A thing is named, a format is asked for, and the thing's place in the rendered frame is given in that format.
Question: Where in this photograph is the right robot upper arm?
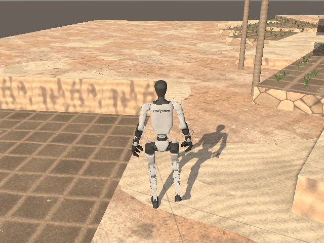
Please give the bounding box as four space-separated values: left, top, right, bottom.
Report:
172 102 187 130

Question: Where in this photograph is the robot right forearm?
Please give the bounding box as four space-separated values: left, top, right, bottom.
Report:
182 122 191 142

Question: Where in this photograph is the left robot upper arm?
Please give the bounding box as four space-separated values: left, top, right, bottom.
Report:
138 102 151 131

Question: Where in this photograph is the left robot foot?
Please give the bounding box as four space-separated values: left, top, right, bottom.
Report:
151 196 159 209

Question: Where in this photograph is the left robot hand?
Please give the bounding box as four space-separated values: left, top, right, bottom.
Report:
131 145 143 157

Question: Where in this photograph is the right robot hand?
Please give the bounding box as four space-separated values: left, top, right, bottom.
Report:
181 141 193 152

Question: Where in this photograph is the robot right shin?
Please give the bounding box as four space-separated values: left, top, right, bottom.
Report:
173 163 180 196

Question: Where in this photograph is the robot left forearm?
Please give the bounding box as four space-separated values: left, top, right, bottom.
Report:
132 124 143 146

